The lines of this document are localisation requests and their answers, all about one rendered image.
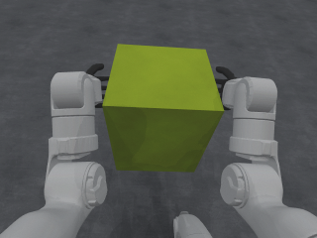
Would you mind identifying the robot right forearm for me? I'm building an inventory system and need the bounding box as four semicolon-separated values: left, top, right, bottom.
222;76;283;190

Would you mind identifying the robot right thigh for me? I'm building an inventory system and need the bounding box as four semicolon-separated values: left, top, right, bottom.
173;214;213;238

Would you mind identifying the carton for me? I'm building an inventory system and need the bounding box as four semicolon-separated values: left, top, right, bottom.
102;44;225;173

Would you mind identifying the right robot hand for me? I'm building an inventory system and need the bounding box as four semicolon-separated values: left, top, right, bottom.
215;66;237;110

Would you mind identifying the robot right shin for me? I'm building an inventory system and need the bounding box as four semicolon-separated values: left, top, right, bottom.
179;211;189;215

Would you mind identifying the robot left upper arm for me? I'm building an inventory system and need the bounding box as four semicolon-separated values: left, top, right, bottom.
0;162;108;238

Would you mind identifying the robot right upper arm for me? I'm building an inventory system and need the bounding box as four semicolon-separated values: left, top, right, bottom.
220;163;317;238

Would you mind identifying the left robot hand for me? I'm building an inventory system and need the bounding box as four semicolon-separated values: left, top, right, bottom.
86;63;110;108

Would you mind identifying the robot left forearm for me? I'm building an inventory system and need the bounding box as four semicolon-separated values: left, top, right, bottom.
44;71;103;200

